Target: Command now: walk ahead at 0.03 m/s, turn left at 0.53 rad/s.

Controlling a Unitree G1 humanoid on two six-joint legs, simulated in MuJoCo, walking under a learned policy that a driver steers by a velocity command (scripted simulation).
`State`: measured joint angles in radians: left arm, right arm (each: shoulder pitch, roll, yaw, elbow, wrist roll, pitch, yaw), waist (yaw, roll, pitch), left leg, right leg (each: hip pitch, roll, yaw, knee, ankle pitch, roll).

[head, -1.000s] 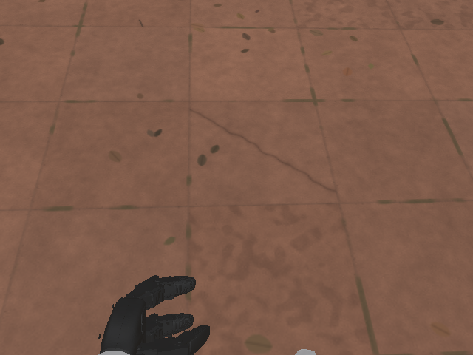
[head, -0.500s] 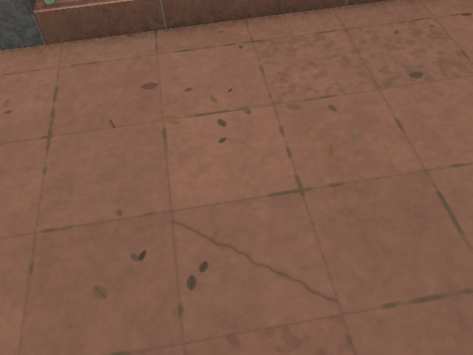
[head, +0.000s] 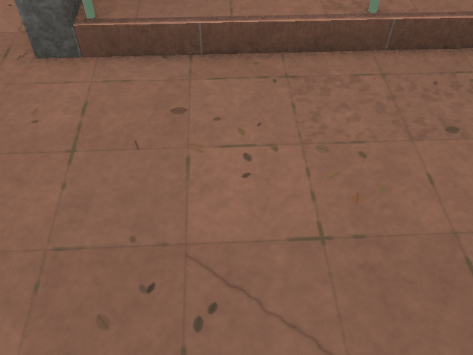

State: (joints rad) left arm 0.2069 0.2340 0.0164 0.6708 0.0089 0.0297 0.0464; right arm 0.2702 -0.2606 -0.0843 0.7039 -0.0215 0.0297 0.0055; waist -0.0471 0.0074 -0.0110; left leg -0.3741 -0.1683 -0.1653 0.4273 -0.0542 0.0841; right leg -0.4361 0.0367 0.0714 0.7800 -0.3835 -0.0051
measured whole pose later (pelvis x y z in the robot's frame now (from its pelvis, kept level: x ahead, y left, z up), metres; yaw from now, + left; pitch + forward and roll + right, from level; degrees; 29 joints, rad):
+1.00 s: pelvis +0.00 +0.00 +0.00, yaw +15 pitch +0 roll +0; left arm 0.34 0.24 0.03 0.75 0.02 -0.01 0.01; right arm 0.31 -0.25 -0.03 0.73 -0.03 0.00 0.00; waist 0.01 0.02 -0.03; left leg -0.23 -0.04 -0.03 0.59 -0.42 0.07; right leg -0.20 0.03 0.02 0.51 -0.33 -0.05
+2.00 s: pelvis +0.50 +0.11 -0.01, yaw +14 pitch +1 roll -1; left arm 0.49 0.23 0.03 0.94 0.01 -0.07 0.00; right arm 0.02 -0.22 -0.01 0.73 -0.05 -0.06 0.03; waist 0.07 0.00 0.05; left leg -0.47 0.00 0.08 0.53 -0.09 0.10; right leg 0.06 0.04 -0.04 0.46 -0.47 -0.05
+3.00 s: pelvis +1.06 +0.13 +0.00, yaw -10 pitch +1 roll -1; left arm 0.45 0.23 0.04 0.97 0.02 -0.07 0.01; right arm 0.06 -0.23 -0.03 0.79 -0.03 -0.02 0.03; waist 0.07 0.04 0.04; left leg -0.60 0.06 0.06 0.62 -0.02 0.03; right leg 0.13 0.13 0.06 0.17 -0.31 -0.12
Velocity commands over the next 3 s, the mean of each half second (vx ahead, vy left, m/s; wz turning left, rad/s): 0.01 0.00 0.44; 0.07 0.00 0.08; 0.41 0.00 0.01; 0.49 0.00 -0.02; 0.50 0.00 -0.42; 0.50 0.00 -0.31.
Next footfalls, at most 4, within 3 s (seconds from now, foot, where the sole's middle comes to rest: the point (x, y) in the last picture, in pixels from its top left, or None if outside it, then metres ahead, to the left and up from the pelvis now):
0.06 right None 0.07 -0.11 -0.77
0.46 left None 0.00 0.10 -0.77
0.76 right None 0.05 -0.11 -0.77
1.44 right None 0.37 -0.03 -0.77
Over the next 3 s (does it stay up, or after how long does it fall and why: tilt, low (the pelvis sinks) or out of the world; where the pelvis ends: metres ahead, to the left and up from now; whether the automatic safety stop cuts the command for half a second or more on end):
stays up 1.06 0.13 0.00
